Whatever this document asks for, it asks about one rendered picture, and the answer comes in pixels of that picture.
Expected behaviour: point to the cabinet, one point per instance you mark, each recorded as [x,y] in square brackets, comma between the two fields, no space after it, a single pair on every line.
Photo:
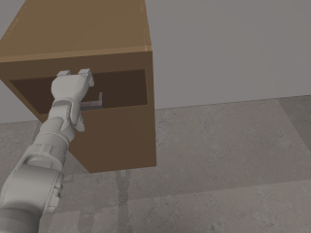
[49,36]

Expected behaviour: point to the left robot forearm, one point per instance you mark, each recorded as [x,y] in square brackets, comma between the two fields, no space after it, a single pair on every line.
[53,140]

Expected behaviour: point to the robot left hand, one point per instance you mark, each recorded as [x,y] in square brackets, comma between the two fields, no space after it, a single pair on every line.
[73,86]

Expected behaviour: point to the handle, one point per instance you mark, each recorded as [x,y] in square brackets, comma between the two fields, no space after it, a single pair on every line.
[93,105]

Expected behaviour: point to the robot left upper arm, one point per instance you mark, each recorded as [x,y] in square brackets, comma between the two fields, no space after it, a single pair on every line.
[33,192]

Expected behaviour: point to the drawer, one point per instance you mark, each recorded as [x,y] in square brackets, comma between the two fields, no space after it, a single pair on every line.
[120,89]

